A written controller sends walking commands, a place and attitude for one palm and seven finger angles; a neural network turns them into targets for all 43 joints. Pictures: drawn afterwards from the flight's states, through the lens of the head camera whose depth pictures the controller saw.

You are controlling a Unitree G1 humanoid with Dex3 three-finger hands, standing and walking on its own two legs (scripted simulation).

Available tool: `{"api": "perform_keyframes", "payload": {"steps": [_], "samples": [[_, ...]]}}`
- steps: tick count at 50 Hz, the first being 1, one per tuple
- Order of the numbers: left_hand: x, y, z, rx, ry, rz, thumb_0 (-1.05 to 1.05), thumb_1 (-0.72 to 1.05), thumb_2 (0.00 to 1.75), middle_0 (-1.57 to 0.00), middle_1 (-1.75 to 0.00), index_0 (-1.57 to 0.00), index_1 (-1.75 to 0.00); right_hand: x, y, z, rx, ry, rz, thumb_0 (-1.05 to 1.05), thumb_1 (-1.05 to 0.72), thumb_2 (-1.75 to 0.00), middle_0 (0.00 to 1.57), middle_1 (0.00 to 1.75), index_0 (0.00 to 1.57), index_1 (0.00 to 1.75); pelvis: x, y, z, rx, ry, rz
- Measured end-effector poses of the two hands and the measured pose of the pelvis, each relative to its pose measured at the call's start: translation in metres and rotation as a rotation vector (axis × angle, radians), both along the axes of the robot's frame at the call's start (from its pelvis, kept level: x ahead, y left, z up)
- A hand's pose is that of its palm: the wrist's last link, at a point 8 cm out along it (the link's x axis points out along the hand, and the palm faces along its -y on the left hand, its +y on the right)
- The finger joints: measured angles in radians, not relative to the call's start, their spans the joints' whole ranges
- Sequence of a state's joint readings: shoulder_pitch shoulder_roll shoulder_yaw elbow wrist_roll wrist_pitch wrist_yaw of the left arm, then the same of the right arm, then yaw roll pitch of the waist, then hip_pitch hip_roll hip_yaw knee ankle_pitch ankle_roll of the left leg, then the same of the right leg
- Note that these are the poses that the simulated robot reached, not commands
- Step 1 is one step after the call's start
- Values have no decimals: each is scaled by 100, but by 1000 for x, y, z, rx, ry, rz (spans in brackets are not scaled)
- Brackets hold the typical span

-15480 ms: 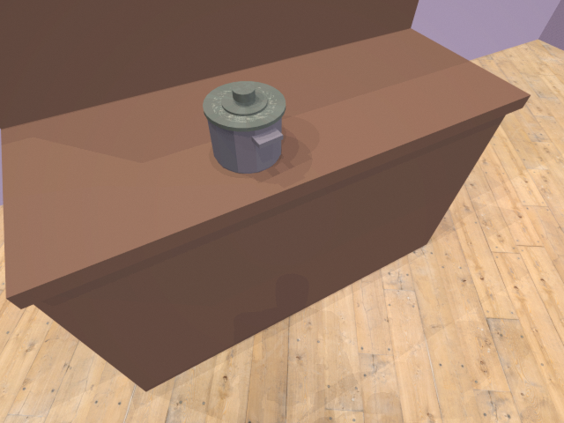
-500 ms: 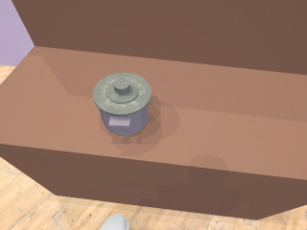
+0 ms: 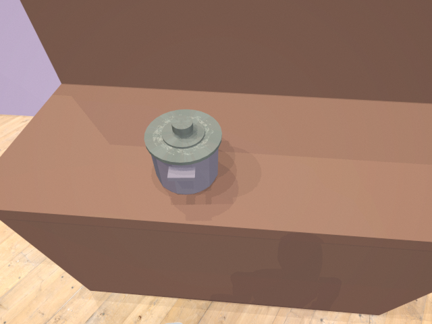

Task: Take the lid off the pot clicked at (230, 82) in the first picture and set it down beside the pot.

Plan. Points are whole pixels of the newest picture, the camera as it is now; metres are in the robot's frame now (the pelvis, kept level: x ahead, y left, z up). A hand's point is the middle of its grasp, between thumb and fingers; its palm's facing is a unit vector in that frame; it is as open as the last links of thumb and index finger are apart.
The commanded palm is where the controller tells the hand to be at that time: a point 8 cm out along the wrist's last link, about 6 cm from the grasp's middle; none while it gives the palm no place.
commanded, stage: come to a stop and stand still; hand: left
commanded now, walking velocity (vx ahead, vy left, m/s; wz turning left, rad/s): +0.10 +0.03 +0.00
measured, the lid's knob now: (182, 125) +0.45 +0.09 +0.13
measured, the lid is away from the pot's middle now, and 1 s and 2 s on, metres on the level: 0.00 0.00 0.00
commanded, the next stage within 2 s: look again from close up in 1.06 s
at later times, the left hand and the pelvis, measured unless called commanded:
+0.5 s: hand out of the picture -0.01 +0.16 -0.17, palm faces +0.00 -0.99 -0.17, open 7.3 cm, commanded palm none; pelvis +0.00 +0.01 +0.00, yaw -1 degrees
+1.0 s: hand out of the picture +0.01 +0.23 -0.18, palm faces -0.01 -0.98 -0.18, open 7.3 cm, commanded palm none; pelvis +0.01 +0.05 +0.00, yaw -1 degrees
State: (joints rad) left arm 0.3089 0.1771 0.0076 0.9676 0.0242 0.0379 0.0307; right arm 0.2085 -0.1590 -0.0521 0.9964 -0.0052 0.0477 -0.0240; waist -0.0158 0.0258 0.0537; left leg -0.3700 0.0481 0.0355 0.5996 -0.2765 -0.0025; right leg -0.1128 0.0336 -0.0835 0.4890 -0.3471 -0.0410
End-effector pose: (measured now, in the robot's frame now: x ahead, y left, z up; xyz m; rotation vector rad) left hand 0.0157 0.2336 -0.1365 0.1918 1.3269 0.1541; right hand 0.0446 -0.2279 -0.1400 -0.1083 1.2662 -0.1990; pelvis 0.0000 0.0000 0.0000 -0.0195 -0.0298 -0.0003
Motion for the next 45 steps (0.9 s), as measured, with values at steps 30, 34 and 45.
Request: {"api": "perform_keyframes", "payload": {"steps": [30,34,45], "samples": [[-12,4,-11,-38,30,1,0,91,90,-20,-30,-21,-30,-54,33,-8,16,98,-5,3,-94,-90,20,30,20,29,4,23,-4,-10,17,-20],[2,20,-12,-31,-4,-3,0,91,90,-20,-30,-20,-30,-46,36,-2,-9,90,14,3,-94,-90,20,30,20,29,5,31,-3,-6,26,-21],[5,40,-13,-40,15,-7,0,91,90,-20,-30,-20,-30,-16,43,11,-52,47,44,2,-94,-90,20,30,20,29,9,47,1,-1,43,-24]]}}
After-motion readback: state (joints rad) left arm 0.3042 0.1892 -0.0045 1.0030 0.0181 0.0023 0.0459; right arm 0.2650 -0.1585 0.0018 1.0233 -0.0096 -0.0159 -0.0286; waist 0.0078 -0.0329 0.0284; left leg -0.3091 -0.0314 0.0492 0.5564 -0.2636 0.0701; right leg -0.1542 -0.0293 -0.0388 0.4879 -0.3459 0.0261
